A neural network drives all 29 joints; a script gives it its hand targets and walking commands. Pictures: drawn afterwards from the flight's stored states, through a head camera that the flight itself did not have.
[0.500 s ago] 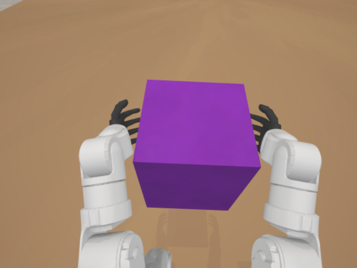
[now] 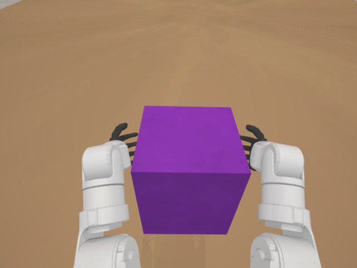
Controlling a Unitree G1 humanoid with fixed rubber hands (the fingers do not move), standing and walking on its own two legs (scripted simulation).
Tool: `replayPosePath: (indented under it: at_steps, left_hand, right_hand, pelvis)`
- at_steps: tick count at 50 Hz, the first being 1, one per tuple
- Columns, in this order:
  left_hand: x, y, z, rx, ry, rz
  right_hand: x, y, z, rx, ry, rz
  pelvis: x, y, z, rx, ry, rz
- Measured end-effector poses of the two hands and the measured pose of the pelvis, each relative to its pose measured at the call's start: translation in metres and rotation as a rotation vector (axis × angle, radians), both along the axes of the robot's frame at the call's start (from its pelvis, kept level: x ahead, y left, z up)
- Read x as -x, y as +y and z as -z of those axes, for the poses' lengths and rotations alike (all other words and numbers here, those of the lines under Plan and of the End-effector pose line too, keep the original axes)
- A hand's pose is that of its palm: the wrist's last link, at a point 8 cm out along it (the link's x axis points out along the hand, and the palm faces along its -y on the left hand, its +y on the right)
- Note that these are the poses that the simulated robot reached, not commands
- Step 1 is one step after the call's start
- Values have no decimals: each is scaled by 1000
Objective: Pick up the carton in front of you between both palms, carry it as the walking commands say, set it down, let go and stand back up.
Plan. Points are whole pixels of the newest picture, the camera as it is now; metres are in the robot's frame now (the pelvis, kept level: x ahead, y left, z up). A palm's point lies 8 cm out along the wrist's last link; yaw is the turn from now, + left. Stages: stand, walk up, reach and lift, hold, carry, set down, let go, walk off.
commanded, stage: carry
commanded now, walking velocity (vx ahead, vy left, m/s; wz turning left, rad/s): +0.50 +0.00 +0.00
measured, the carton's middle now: (186, 171) +0.36 +0.01 +0.04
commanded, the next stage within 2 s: none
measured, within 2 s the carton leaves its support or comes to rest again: neither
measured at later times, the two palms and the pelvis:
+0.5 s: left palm (135, 112) +0.50 +0.15 +0.12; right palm (245, 114) +0.50 -0.15 +0.12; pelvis +0.25 -0.01 +0.00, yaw +2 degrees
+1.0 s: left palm (128, 99) +0.55 +0.18 +0.12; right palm (232, 101) +0.55 -0.12 +0.12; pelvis +0.32 +0.02 +0.01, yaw +2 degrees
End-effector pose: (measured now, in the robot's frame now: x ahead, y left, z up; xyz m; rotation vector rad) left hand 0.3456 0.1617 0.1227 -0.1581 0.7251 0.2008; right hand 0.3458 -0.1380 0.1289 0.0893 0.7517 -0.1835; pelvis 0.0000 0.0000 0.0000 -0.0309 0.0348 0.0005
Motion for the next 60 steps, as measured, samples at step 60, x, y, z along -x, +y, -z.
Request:
replayPosePath:
  at_steps: [60]
  left_hand:
    - [-209, 28, 15, -84, -71, 21]
  right_hand:
    - [-216, 28, 20, 44, -78, -68]
  pelvis:
    - [-324, 31, -8, -34, 3, -33]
